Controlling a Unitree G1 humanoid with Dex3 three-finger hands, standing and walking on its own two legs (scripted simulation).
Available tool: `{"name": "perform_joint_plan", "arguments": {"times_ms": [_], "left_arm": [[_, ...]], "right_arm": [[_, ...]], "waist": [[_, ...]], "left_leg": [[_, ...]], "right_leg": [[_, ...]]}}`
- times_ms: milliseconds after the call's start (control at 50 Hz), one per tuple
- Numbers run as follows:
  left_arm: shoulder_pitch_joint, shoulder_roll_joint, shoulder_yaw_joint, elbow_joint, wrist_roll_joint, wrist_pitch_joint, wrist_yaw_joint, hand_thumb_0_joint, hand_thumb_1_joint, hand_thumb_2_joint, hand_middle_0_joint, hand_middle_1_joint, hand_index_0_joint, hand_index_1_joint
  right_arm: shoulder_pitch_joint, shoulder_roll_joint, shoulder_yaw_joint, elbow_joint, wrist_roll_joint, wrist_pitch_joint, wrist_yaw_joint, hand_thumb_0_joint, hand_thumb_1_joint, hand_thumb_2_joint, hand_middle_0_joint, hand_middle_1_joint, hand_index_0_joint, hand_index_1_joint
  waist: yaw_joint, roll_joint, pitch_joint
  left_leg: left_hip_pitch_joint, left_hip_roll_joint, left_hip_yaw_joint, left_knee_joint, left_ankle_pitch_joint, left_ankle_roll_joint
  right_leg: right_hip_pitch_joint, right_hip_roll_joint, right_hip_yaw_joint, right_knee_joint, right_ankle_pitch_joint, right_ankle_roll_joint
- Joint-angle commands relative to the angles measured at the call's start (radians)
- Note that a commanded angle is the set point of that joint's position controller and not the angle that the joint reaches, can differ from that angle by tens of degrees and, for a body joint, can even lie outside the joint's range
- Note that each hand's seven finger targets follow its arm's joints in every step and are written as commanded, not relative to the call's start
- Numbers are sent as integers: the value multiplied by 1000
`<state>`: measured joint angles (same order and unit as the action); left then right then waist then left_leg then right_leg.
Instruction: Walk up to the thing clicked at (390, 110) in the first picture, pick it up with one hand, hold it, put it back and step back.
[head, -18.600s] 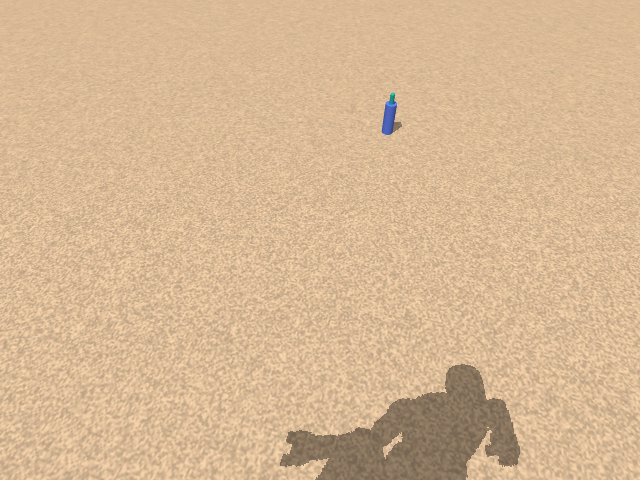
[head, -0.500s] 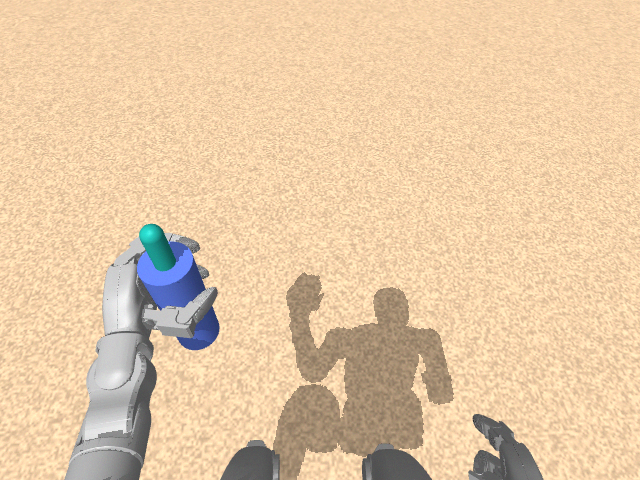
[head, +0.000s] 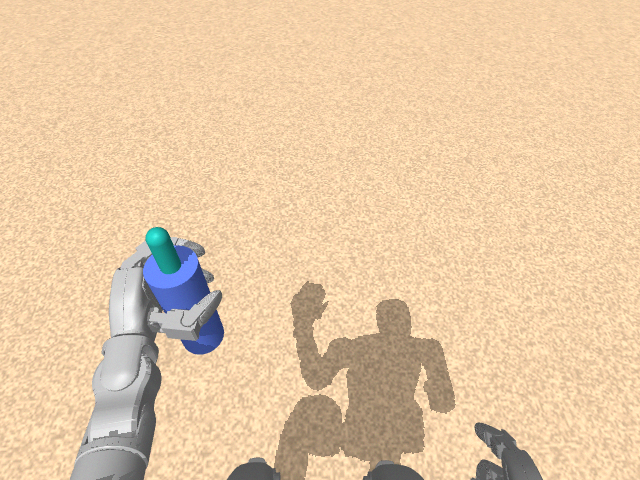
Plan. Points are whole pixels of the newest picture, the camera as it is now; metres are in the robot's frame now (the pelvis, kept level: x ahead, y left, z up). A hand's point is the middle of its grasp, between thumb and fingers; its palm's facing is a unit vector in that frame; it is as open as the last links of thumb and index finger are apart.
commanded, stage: hold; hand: left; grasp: from the side
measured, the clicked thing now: (183, 292) +0.33 +0.18 +0.04
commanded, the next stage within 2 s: none
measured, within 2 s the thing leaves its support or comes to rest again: neither
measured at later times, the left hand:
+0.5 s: hand (185, 290) +0.33 +0.17 +0.06, palm faces +0.12 -0.99 -0.02, open 8.6 cm
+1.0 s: hand (180, 290) +0.32 +0.17 +0.06, palm faces +0.11 -0.99 -0.02, open 8.6 cm
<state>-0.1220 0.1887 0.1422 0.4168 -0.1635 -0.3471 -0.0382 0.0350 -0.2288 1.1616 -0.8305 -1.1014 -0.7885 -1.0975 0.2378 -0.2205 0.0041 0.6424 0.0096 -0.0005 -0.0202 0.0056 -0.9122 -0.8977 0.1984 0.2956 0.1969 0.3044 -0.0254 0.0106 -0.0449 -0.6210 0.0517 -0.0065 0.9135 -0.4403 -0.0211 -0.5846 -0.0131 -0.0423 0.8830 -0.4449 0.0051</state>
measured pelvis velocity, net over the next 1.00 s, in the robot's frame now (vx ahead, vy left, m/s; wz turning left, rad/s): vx -0.01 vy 0.00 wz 0.00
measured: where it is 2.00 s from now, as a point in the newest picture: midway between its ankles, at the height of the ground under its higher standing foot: outside the picture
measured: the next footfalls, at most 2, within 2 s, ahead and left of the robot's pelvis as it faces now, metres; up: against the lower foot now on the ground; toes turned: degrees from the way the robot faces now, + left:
none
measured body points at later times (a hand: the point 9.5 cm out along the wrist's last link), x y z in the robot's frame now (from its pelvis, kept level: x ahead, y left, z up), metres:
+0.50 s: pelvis -0.01 +0.00 +0.01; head +0.03 +0.01 +0.46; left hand +0.31 +0.22 +0.06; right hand +0.13 -0.24 -0.10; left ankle +0.01 +0.13 -0.69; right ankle +0.00 -0.12 -0.69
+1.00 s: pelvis -0.01 +0.00 +0.01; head +0.03 +0.01 +0.46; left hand +0.31 +0.23 +0.07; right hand +0.12 -0.24 -0.10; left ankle +0.01 +0.13 -0.69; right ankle +0.00 -0.12 -0.69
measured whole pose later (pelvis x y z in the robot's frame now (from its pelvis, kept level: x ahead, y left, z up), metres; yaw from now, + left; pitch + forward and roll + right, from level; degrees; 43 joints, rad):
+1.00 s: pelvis -0.01 +0.00 +0.01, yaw +0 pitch +5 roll -1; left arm -0.15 0.19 0.13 0.47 -0.15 -0.36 -0.03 0.03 -0.22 1.15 -0.83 -1.09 -0.79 -1.09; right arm 0.24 -0.21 0.01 0.66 0.01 -0.01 -0.02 0.01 -0.91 -0.90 0.20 0.30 0.20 0.30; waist -0.02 0.01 -0.02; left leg -0.52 0.04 0.00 0.82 -0.39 -0.01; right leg -0.48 -0.02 -0.04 0.79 -0.39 0.01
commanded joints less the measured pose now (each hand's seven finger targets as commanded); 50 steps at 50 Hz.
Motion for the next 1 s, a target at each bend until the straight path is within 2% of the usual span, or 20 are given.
{"name": "perform_joint_plan", "arguments": {"times_ms": [0,60,80,220,280,300,340,380,460,480,500,560,600,680,720,760,860,920,960,980], "left_arm": [[-258,99,21,-239,-20,-92,-3,0,279,1182,-1262,-1350,-1275,-1348],[-328,159,60,-314,-19,-99,5,0,257,1175,-1262,-1350,-1275,-1348],[-265,114,32,-227,-14,-88,3,0,253,1179,-1276,-1357,-1288,-1356],[-298,140,51,-272,-11,-97,9,0,276,1190,-1280,-1368,-1294,-1365],[-327,139,40,-309,-12,-94,10,0,298,1190,-1262,-1360,-1276,-1356],[-268,97,12,-223,-7,-84,7,0,294,1191,-1271,-1361,-1284,-1359],[-311,139,53,-261,-12,-88,14,0,281,1187,-1257,-1348,-1269,-1348],[-327,110,27,-217,-11,-86,13,0,303,1202,-1255,-1357,-1268,-1356],[-367,163,66,-267,-8,-103,14,0,288,1212,-1279,-1380,-1291,-1379],[-338,164,60,-287,-4,-106,13,0,285,1205,-1277,-1372,-1290,-1372],[-288,97,10,-216,-7,-96,7,0,292,1197,-1274,-1370,-1289,-1367],[-316,129,42,-241,-12,-97,11,0,278,1201,-1264,-1367,-1277,-1366],[-293,95,11,-200,-11,-91,5,0,274,1193,-1257,-1356,-1269,-1355],[-336,154,62,-250,-7,-109,16,0,313,1194,-1263,-1355,-1275,-1354],[-327,109,21,-238,-6,-110,14,0,303,1204,-1268,-1368,-1281,-1366],[-358,136,53,-256,-10,-113,19,0,314,1214,-1263,-1369,-1276,-1368],[-339,103,6,-195,-4,-110,6,0,291,1226,-1271,-1383,-1283,-1384],[-329,133,32,-217,-6,-109,5,0,285,1198,-1262,-1358,-1275,-1357],[-269,82,8,-144,-10,-98,0,0,252,1204,-1262,-1371,-1276,-1370],[-333,122,31,-240,-15,-112,7,0,258,1204,-1267,-1371,-1280,-1371]], "right_arm": [[-12,-130,-49,-118,-4,-38,-9,0,-911,-900,200,300,200,300],[-14,-135,-55,-114,-1,-38,-14,0,-914,-901,200,300,200,300],[-18,-126,-48,-117,-3,-35,-15,0,-919,-902,200,300,199,300],[-40,-126,-49,-128,-1,-36,-15,0,-914,-901,200,300,200,300],[-34,-129,-49,-122,0,-38,-19,0,-910,-901,200,300,200,300],[-34,-127,-48,-120,-2,-38,-18,0,-914,-902,200,300,200,300],[-37,-129,-49,-120,0,-40,-16,0,-907,-901,200,300,200,300],[-38,-129,-47,-114,-1,-42,-15,0,-903,-901,200,300,200,300],[-38,-131,-50,-114,-1,-44,-15,0,-911,-902,199,300,199,300],[-43,-126,-48,-115,-1,-42,-16,0,-909,-902,199,300,200,300],[-47,-122,-42,-122,-2,-42,-16,0,-911,-902,200,300,200,300],[-45,-128,-50,-114,0,-48,-16,0,-910,-903,199,300,200,300],[-54,-127,-46,-120,1,-47,-13,0,-908,-902,199,300,199,300],[-43,-126,-49,-108,-1,-49,-12,0,-907,-902,199,300,200,300],[-43,-123,-44,-115,-4,-49,-10,0,-911,-903,199,300,200,300],[-42,-125,-45,-109,-3,-50,-13,0,-908,-903,199,300,200,300],[-38,-129,-48,-100,-3,-51,-12,0,-911,-904,199,300,199,300],[-39,-128,-49,-105,0,-51,-13,0,-912,-904,199,300,200,300],[-44,-127,-48,-108,0,-52,-8,0,-910,-903,199,300,199,300],[-53,-129,-50,-109,2,-53,-9,0,-912,-904,199,300,199,300]], "waist": [[-10,26,-314],[0,26,-317],[-14,4,-287],[-1,13,-289],[-3,23,-305],[-14,5,-282],[2,25,-279],[-13,14,-247],[3,33,-286],[11,38,-283],[-5,8,-253],[5,12,-294],[-8,5,-241],[9,11,-269],[-5,16,-267],[1,30,-275],[-11,22,-245],[4,29,-262],[-2,-11,-236],[7,10,-243]], "left_leg": [[201,-35,-2,-124,338,21],[201,-38,6,-130,325,24],[187,-41,8,-132,307,27],[200,-45,14,-161,259,26],[232,-45,15,-168,291,26],[223,-41,10,-170,289,26],[222,-42,10,-181,271,23],[214,-38,6,-190,257,22],[235,-42,11,-194,263,23],[245,-44,12,-197,273,21],[233,-45,13,-197,258,23],[244,-44,14,-197,272,25],[227,-41,10,-206,253,23],[230,-43,11,-204,258,23],[243,-42,11,-208,262,22],[241,-41,9,-207,256,20],[240,-37,5,-212,254,20],[246,-43,11,-212,263,22],[228,-40,9,-216,239,23],[233,-42,11,-220,236,23]], "right_leg": [[137,30,3,-114,362,-15],[154,25,10,-130,373,-9],[150,22,11,-138,362,-5],[181,18,15,-167,321,-3],[195,18,15,-171,356,-3],[178,23,9,-167,344,-6],[181,23,7,-174,321,-9],[161,25,4,-176,307,-10],[192,18,11,-184,314,-9],[199,17,10,-187,321,-9],[190,19,9,-193,310,-6],[212,17,11,-195,327,-5],[177,22,5,-197,305,-8],[207,19,7,-195,308,-8],[198,22,7,-194,312,-8],[200,22,8,-194,303,-10],[172,23,4,-195,298,-12],[201,17,9,-208,312,-9],[192,21,3,-211,287,-8],[198,18,6,-213,286,-8]]}}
